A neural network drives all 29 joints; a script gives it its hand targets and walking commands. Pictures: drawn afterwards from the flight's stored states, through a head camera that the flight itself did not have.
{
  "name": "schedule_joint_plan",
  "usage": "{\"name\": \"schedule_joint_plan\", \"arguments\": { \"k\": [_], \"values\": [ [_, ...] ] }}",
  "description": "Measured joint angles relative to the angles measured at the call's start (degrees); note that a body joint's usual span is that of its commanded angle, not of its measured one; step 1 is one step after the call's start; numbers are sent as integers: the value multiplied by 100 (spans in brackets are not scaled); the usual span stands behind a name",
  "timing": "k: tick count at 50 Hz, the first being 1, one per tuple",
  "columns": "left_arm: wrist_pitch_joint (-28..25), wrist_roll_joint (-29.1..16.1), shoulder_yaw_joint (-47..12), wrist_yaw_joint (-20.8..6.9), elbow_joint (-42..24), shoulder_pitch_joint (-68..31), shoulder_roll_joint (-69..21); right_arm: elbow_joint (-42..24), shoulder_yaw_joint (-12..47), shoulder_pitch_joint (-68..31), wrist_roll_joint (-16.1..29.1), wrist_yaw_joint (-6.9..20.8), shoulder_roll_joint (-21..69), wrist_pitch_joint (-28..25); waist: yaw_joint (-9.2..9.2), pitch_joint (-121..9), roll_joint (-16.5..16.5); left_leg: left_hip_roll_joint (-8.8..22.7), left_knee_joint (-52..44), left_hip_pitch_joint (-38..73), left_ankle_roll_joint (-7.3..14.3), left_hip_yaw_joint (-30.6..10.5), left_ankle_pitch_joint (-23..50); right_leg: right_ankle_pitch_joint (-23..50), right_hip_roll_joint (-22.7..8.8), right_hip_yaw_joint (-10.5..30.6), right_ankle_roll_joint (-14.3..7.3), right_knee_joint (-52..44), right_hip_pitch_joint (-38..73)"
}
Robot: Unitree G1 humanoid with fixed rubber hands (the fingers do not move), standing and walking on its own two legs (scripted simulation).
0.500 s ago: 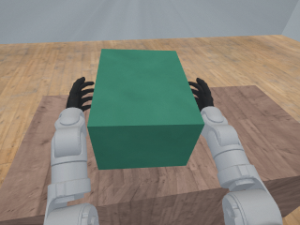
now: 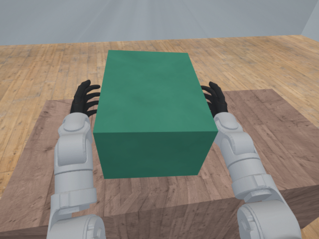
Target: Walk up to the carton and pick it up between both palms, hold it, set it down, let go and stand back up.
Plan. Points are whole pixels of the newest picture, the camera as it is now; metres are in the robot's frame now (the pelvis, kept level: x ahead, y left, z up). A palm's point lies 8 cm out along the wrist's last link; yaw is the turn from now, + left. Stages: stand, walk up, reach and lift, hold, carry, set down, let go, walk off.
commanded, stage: hold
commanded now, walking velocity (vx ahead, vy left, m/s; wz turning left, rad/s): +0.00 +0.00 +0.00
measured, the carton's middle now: (150, 109) +0.43 +0.01 +0.15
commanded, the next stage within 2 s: none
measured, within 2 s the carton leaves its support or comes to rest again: neither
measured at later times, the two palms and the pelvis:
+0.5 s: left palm (81, 116) +0.36 +0.17 +0.19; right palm (218, 116) +0.36 -0.16 +0.18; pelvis +0.00 +0.00 +0.00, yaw +0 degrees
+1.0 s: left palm (80, 116) +0.36 +0.17 +0.19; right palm (218, 116) +0.36 -0.15 +0.18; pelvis +0.00 +0.00 +0.00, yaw +0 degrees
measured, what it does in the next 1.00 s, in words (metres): stands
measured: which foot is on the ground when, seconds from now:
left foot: down 0.00-1.00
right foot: down 0.00-1.00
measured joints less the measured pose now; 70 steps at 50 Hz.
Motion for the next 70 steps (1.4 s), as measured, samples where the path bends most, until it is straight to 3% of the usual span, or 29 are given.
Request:
{"name": "schedule_joint_plan", "arguments": {
  "k": [26, 49, 70],
  "values": [
    [55, 24, -155, -36, -439, 328, -40, -372, 195, 311, 171, -66, -65, -15, -86, 88, -22, -7, 94, 86, 18, 14, -94, -34, -8, -13, 23, -33, 151],
    [7, 28, -42, -62, -164, 161, -19, -114, 53, 170, -39, -7, 35, -55, -51, 57, -32, -6, -7, 73, 9, 13, 3, -4, -13, -39, 5, -25, 98],
    [69, 72, -127, -59, -392, 283, -37, -270, 113, 303, 24, -14, 16, -82, -68, 103, -65, -9, 57, 101, 25, 40, -49, -17, -19, -37, 19, -32, 158]
  ]
}}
